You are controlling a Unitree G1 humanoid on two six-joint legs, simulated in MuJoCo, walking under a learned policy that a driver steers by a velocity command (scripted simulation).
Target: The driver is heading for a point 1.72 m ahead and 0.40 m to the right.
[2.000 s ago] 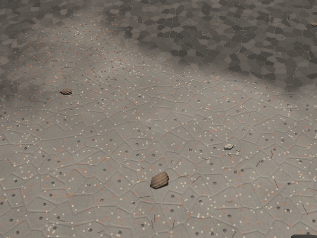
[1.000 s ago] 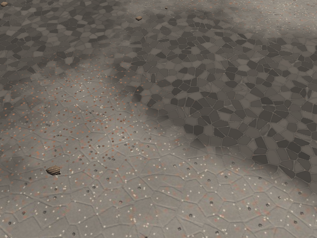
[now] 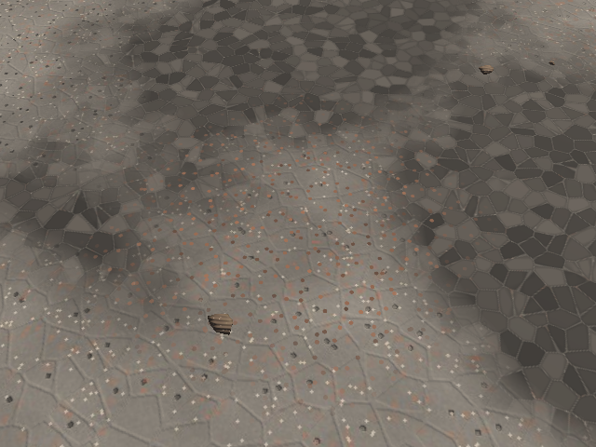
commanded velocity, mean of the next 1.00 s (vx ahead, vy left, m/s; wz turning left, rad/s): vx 0.31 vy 0.00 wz -0.39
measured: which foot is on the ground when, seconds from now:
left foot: down 0.00-0.32, up 0.34-0.78, down 0.80-1.00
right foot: down 0.00-0.00, up 0.02-0.30, down 0.32-0.82, up 0.84-1.00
